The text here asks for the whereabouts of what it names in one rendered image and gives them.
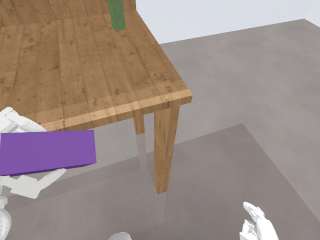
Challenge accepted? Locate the sponge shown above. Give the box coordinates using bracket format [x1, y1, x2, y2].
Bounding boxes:
[0, 130, 97, 177]

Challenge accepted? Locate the robot left forearm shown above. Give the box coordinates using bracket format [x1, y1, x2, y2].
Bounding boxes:
[0, 196, 12, 240]

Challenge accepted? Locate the robot left hand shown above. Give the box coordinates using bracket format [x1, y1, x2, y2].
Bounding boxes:
[0, 107, 67, 199]

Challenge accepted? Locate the table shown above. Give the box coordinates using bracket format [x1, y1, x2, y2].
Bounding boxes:
[0, 0, 193, 194]

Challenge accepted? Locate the robot right hand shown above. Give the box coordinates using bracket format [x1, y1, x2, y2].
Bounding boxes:
[239, 202, 279, 240]

